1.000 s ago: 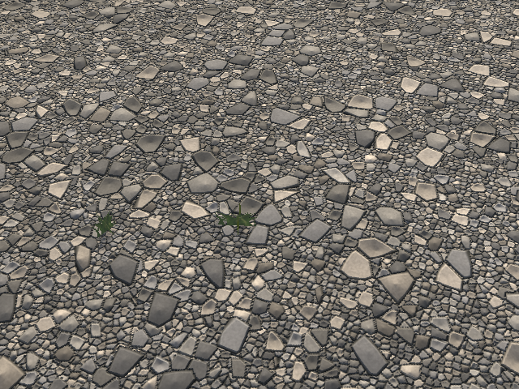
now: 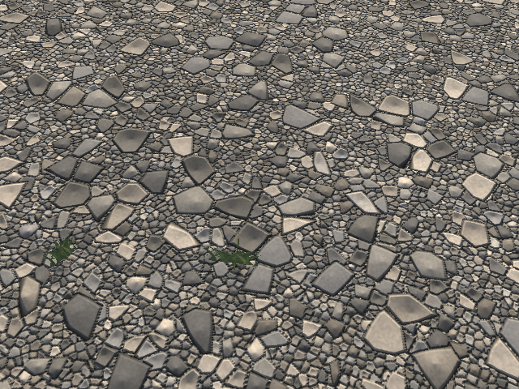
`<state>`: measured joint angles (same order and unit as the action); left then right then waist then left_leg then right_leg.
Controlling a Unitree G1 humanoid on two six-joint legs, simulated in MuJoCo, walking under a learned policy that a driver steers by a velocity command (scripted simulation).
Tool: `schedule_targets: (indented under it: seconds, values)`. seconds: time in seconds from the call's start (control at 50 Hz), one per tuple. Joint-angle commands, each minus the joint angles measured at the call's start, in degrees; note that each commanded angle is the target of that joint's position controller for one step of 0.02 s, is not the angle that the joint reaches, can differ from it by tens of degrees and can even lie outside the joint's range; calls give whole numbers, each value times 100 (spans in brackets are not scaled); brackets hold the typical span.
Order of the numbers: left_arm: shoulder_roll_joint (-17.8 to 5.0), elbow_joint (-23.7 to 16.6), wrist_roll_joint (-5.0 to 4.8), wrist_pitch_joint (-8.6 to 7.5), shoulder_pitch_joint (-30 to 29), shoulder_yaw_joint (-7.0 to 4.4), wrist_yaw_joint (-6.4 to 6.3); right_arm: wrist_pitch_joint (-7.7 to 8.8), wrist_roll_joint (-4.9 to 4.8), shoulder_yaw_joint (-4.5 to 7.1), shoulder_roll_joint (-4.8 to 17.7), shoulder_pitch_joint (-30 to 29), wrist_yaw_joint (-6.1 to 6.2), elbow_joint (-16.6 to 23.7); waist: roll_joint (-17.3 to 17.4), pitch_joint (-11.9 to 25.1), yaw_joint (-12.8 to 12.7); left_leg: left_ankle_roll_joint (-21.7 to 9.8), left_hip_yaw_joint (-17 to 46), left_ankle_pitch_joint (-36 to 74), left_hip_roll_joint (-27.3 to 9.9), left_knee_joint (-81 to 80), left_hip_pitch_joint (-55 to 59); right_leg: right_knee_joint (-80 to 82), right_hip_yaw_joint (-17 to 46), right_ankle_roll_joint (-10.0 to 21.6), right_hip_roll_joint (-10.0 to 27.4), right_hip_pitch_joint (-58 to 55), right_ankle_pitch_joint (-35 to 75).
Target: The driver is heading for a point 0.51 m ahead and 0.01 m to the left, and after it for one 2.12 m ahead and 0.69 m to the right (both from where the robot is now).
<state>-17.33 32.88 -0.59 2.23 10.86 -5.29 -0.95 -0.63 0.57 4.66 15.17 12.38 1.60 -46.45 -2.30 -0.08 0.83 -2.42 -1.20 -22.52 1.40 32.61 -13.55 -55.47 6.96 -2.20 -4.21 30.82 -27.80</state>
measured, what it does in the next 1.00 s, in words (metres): walks ahead: right foot, then left foot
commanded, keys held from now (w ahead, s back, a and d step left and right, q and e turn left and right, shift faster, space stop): e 0.18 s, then no key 0.06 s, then q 0.12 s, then w+q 0.64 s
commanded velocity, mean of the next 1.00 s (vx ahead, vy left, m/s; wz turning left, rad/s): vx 0.21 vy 0.00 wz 0.10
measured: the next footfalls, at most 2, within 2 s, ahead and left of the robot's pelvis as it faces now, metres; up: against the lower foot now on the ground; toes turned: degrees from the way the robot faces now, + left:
right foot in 0.24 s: +0.08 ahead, -0.16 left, +0.00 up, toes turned -8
left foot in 0.74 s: +0.14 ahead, +0.09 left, +0.00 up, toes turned +4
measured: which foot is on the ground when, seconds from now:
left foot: down 0.00-0.24, up 0.26-0.72, down 0.74-1.00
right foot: up 0.00-0.22, down 0.24-0.74, up 0.76-1.00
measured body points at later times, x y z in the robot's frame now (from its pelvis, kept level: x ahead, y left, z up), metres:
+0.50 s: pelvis +0.05 -0.06 +0.01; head +0.07 -0.06 +0.46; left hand +0.25 +0.16 -0.08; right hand +0.10 -0.34 -0.12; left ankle +0.05 +0.09 -0.70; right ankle +0.04 -0.15 -0.73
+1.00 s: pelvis +0.20 +0.02 +0.02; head +0.22 +0.06 +0.47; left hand +0.38 +0.30 -0.07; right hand +0.24 -0.25 -0.09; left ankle +0.10 +0.09 -0.73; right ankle +0.35 -0.14 -0.67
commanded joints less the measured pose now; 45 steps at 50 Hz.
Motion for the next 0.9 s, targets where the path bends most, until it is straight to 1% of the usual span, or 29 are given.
schedule_targets:
  seconds: [0.02,0.08,0.12,0.18,0.22,0.24,0.26,0.28,0.3,0.32,0.34,0.36,0.4,0.44,0.48,0.52,0.56,0.64,0.68,0.7,0.72,0.74,0.76,0.78,0.8,0.82,0.84,0.86,0.9]
  values:
    - [-409,-510,-35,-44,-134,-126,54,46,-110,193,861,-211,84,417,746,135,-69,-1093,1382,5408,-1950,-612,1581,-1058,49,-134,375,1622,-84]
    - [-147,-664,-113,-3,-582,5,184,-130,-98,234,954,35,137,350,1042,156,172,-883,625,5180,-1587,-626,1587,-224,-540,-225,375,1202,542]
    - [-91,-778,-118,4,-816,47,257,-176,-115,260,1066,59,142,370,1092,240,263,-839,398,4818,-1639,-669,1360,523,-779,-155,403,591,711]
    - [-296,-749,-104,29,-626,-51,283,-109,-218,287,1215,-45,108,413,1276,363,141,-681,175,4432,-1734,-471,986,1452,-1086,86,274,-415,910]
    - [-411,-560,-42,21,-68,-160,229,-27,-293,240,1116,-85,59,375,1036,557,-216,-408,-140,4449,-1486,413,536,2687,-1221,407,-15,-1666,1830]
    - [-682,-522,-35,-9,289,-253,155,64,-190,192,940,106,9,339,476,802,-371,23,-477,3623,-1164,1428,-373,3006,-584,686,289,-2917,3483]
    - [-1356,-673,63,-63,436,-314,69,156,212,-34,405,23,-65,653,-1363,1203,-248,542,-588,-1264,-421,3428,-2287,2797,1940,1644,2308,-4308,7054]
    - [-804,-549,270,-163,605,-95,142,175,20,15,691,56,-134,440,-831,2188,-478,631,704,-1900,-380,3888,-1967,2875,2396,2523,2934,-3907,7003]
    - [-520,-418,276,-244,296,0,221,92,-184,74,893,-33,-143,401,-462,1627,-325,688,717,-1698,-600,3902,-1984,2939,1789,2414,2663,-3397,6163]
    - [-239,-299,164,-310,-64,75,260,13,-217,64,846,-89,-112,324,-309,1062,-162,682,645,-1497,-730,3407,-1927,3010,1215,1966,2196,-2904,5408]
    - [-174,-252,106,-318,-362,101,260,-61,-175,48,774,-66,-52,209,-168,776,-51,701,603,-1229,-796,2773,-1717,3124,841,1630,1889,-2505,4804]
    - [-240,-203,133,-320,-605,86,251,-137,-131,31,721,40,-24,126,-301,616,82,761,469,-881,-734,2278,-1176,3241,468,1478,1673,-1949,4769]
    - [-431,-65,220,-323,-589,-3,188,-177,-156,-23,568,259,-57,18,-427,691,103,741,245,-284,-559,1729,-545,3637,194,1415,1528,-1618,3246]
    - [-686,66,159,-330,-368,-105,131,-143,-193,-26,664,60,-78,79,-545,509,-141,589,93,-99,-448,1581,-703,4131,437,1485,1673,-1644,1069]
    - [-766,225,87,-383,-170,-150,76,-77,-204,-10,762,-252,-83,243,-607,166,-281,382,230,-119,-536,1523,-1247,4494,820,1496,1961,-1842,-39]
    - [-682,372,37,-459,-37,-160,49,-9,-207,-10,719,-452,-104,330,-524,-64,-338,217,365,-84,-656,1395,-1750,4650,928,1453,2144,-2228,-205]
    - [-651,459,9,-508,-1,-187,33,63,-204,-19,626,-487,-145,344,-399,-83,-322,84,370,-64,-736,1298,-1927,4689,784,1407,2226,-2507,-22]
    - [-771,492,-60,-507,-212,-255,86,131,-221,-39,514,-289,-273,280,-321,-17,-150,-65,1,44,-656,770,-1244,4654,101,1239,2092,-2232,229]
    - [-792,521,-112,-462,-368,-255,115,130,-211,-27,481,14,-301,150,-232,22,68,-143,-328,475,-463,195,-476,4359,-353,1078,1933,-1828,147]
    - [-735,532,-109,-442,-412,-235,122,122,-200,2,506,313,-297,19,-156,67,199,-184,-476,542,-295,21,38,4018,-602,965,1794,-1521,13]
    - [-573,534,-72,-439,-453,-176,128,118,-193,64,614,775,-287,-159,-13,80,361,-297,-507,447,-140,-115,580,3417,-890,826,1591,-1144,-39]
    - [-221,442,18,-460,-604,-56,148,137,-215,206,1003,1384,-235,-299,787,123,551,-631,518,-21,-632,-676,1309,1792,-1499,484,1151,-396,323]
    - [9,-34,60,-553,-1000,41,129,242,-169,406,1921,1764,-238,-184,2183,55,646,-1677,3890,-1270,-1981,-1954,1980,-371,-1479,71,138,1553,-469]
    - [-320,6,-73,-705,-992,-9,148,393,-93,279,1606,1531,-284,-34,1471,86,629,-1972,4532,-1678,-2297,-2376,2075,-1141,-400,215,354,2146,-581]
    - [-557,40,-176,-794,-854,-58,205,490,-82,180,1286,1187,-292,89,1304,-159,424,-1777,4060,-1321,-2146,-2310,1999,-1175,-245,359,597,2326,0]
    - [-626,153,-97,-842,-712,-82,210,523,-130,110,1056,971,-278,173,982,-219,290,-1558,3460,-644,-1895,-2166,1902,-1003,-276,391,751,2201,509]
    - [-662,190,38,-880,-747,-104,191,498,-180,68,969,808,-255,211,702,-255,211,-1379,3034,256,-1745,-2101,1756,-627,-302,356,839,2025,895]
    - [-641,182,99,-893,-788,-113,207,473,-175,16,892,771,-202,239,675,-205,145,-1242,2644,949,-1568,-2101,1597,-305,-323,304,869,1680,1220]
    - [-473,148,108,-874,-903,-77,240,435,-169,17,925,889,-98,260,672,-92,134,-1155,2144,2076,-1357,-2104,1558,145,-463,130,727,1395,1750]
Velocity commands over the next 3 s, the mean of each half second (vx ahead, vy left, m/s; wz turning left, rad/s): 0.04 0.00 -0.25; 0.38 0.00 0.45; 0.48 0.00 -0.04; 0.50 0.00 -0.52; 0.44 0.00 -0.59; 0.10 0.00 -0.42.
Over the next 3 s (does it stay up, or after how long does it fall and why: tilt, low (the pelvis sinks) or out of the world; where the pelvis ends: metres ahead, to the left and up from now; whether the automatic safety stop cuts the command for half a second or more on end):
stays up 1.09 -0.07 0.00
